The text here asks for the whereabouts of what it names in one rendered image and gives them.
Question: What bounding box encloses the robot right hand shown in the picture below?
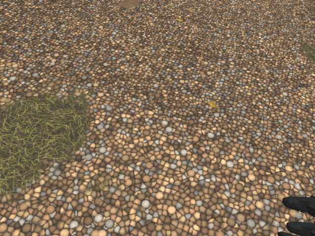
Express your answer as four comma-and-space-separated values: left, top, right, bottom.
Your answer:
278, 195, 315, 236

